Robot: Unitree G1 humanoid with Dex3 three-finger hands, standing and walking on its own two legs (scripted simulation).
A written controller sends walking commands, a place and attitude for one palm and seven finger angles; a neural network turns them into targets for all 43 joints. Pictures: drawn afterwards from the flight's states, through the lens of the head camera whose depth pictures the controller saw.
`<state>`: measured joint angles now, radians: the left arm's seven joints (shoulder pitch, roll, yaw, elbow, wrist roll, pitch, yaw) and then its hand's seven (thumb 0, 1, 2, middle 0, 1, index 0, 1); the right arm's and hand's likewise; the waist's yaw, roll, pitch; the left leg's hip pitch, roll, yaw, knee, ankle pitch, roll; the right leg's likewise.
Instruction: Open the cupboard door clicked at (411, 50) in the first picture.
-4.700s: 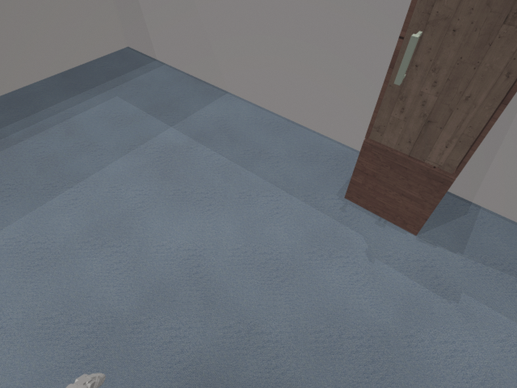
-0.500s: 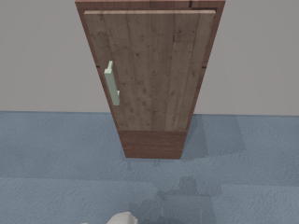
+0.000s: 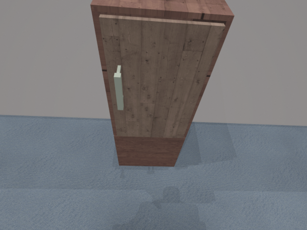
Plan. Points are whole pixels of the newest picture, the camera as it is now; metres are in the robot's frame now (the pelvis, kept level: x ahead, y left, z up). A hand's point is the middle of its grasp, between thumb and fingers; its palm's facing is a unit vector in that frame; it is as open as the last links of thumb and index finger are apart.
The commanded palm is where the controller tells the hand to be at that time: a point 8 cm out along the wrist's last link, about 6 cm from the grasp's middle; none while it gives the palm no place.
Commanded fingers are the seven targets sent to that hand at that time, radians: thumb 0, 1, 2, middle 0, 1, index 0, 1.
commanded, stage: come to a stop and stand still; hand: left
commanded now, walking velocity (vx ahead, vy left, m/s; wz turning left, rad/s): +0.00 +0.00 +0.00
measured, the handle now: (119, 88) +0.55 +0.15 +0.01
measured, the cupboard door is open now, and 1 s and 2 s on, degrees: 0 0 0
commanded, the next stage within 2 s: look again from close up in 1.18 s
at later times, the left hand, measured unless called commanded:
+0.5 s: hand out of the picture -0.02 +0.09 -0.18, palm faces +0.05 -0.98 -0.18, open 7.3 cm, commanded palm none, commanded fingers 0.00 0.90 0.90 -0.20 -0.30 -0.20 -0.30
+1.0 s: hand out of the picture -0.01 +0.10 -0.18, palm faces +0.06 -0.99 -0.16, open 7.4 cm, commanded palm none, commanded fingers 0.00 0.90 0.90 -0.20 -0.30 -0.20 -0.30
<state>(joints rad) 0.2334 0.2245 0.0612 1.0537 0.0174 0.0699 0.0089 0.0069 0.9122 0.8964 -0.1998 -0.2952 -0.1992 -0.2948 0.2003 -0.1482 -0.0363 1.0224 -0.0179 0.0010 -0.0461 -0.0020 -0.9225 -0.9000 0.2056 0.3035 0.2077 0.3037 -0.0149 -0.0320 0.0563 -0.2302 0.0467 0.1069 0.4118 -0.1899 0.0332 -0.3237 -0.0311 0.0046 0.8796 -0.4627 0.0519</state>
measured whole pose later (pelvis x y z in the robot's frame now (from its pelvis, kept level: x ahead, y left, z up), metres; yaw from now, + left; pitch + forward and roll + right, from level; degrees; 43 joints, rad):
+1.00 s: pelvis +0.01 -0.05 +0.00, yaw +0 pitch -1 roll +0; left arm 0.30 0.12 0.01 1.14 0.01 -0.01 0.04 0.00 0.91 0.90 -0.20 -0.30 -0.20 -0.30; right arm 0.25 -0.14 -0.02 1.15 -0.01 -0.01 -0.05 0.01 -0.93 -0.90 0.20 0.30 0.20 0.30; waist 0.00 -0.01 0.03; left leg -0.18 0.07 0.05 0.42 -0.22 -0.05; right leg -0.09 0.00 -0.05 0.42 -0.31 -0.02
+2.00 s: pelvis -0.03 -0.01 -0.02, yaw +3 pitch +2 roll +0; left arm 0.48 0.16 0.05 0.16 -0.14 -0.09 0.10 0.02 0.87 0.88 -0.21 -0.32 -0.20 -0.32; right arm 0.32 -0.19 -0.01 0.83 0.04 -0.24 -0.07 0.01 -0.91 -0.90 0.20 0.30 0.20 0.30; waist -0.03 0.00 -0.03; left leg -0.40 0.00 0.04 0.62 -0.25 0.02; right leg -0.30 -0.08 -0.06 0.64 -0.36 0.02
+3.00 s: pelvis -0.03 -0.03 -0.07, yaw +2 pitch +11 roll -3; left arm 0.22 0.34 0.35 0.15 -0.36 -0.34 -0.40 0.00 -0.25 0.40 -0.29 -1.04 -0.29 -1.04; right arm 0.26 -0.26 0.00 0.57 0.05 -0.23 -0.07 0.01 -0.90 -0.90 0.20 0.30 0.20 0.30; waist -0.01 0.01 -0.11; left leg -0.79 0.07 -0.01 1.01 -0.42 0.00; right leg -0.66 -0.02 -0.08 0.97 -0.50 0.01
